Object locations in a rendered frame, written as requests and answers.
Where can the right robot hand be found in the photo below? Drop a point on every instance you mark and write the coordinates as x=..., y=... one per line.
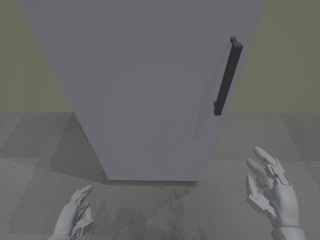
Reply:
x=285, y=209

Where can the robot right forearm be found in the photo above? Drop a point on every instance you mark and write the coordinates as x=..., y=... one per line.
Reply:
x=288, y=233

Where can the fridge door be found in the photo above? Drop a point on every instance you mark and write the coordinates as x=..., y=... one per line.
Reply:
x=142, y=76

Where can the handle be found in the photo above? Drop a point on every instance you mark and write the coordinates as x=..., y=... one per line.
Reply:
x=230, y=69

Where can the left robot hand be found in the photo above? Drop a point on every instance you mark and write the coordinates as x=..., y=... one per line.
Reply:
x=69, y=222

